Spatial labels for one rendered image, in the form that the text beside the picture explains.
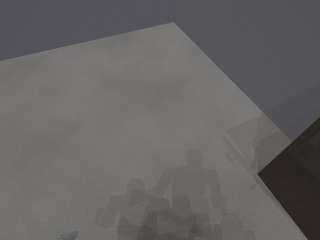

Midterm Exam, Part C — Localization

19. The cupboard door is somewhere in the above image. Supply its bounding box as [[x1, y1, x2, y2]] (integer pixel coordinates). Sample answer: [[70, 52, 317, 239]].
[[287, 122, 320, 181]]

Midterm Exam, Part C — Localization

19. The handle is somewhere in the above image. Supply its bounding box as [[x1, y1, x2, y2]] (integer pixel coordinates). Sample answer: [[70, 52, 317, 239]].
[[308, 132, 320, 147]]

